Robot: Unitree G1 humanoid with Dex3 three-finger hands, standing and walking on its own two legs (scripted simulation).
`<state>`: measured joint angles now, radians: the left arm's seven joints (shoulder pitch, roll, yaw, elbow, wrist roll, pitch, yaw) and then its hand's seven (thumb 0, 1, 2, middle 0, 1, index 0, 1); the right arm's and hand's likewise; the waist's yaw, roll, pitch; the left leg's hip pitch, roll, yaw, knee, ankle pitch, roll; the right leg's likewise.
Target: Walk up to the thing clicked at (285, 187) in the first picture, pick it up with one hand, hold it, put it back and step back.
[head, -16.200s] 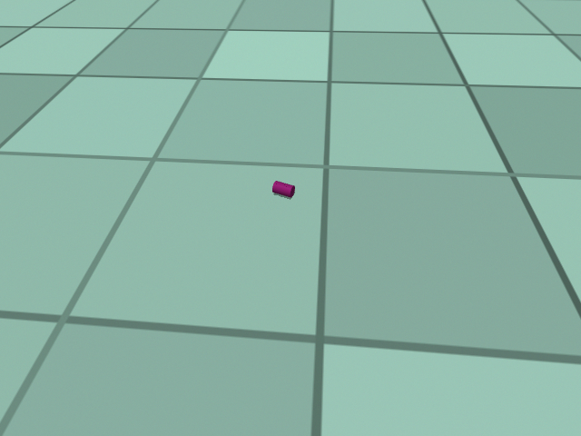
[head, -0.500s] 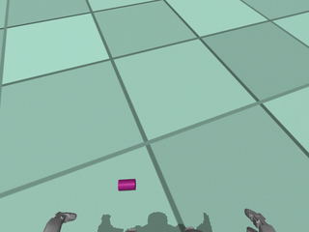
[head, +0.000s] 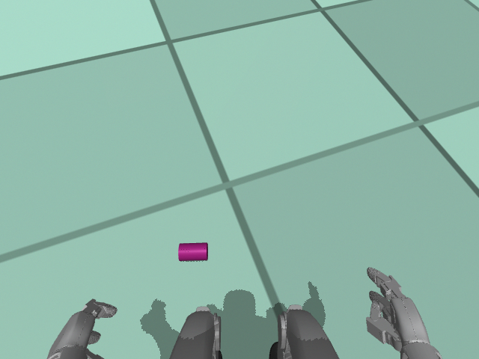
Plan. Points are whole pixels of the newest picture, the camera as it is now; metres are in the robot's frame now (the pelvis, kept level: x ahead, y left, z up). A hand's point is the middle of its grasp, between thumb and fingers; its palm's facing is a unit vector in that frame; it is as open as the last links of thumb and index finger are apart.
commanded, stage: rise first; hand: left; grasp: from above
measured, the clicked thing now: (193, 251) +0.46 +0.18 -0.61
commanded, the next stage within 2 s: none
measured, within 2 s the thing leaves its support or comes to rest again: neither
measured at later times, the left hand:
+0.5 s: hand (149, 279) +0.31 +0.25 -0.33, palm faces -0.46 -0.28 -0.85, open 12.8 cm
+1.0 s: hand (161, 262) +0.38 +0.24 -0.43, palm faces -0.47 -0.02 -0.88, open 12.7 cm
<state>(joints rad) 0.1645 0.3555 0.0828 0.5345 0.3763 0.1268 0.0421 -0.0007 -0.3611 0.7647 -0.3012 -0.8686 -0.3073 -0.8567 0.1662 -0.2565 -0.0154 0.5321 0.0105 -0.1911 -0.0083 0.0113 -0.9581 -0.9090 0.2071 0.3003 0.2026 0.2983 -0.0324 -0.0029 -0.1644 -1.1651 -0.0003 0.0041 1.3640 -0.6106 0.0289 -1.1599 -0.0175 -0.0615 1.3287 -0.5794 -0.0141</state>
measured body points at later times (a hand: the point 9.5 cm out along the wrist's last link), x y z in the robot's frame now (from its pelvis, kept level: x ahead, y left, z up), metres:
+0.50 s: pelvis -0.07 -0.02 -0.19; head +0.13 -0.01 +0.21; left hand +0.33 +0.26 -0.28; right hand +0.04 -0.29 -0.33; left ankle +0.01 +0.10 -0.61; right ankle +0.02 -0.12 -0.61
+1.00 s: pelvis -0.07 +0.01 -0.26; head +0.16 +0.05 +0.13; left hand +0.40 +0.24 -0.38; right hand -0.03 -0.28 -0.37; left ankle +0.01 +0.10 -0.61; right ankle +0.02 -0.12 -0.61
